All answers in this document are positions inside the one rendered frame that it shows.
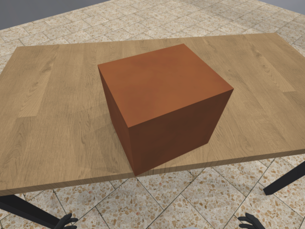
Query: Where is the left robot hand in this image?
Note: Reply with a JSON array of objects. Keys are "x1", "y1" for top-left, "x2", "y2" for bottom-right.
[{"x1": 54, "y1": 213, "x2": 78, "y2": 229}]

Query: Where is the carton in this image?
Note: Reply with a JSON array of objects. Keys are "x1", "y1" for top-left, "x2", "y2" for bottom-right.
[{"x1": 98, "y1": 43, "x2": 234, "y2": 176}]

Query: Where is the table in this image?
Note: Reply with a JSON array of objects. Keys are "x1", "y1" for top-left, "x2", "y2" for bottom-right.
[{"x1": 0, "y1": 32, "x2": 305, "y2": 229}]

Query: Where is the right robot hand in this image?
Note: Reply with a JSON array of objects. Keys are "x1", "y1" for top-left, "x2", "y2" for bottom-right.
[{"x1": 238, "y1": 213, "x2": 265, "y2": 229}]

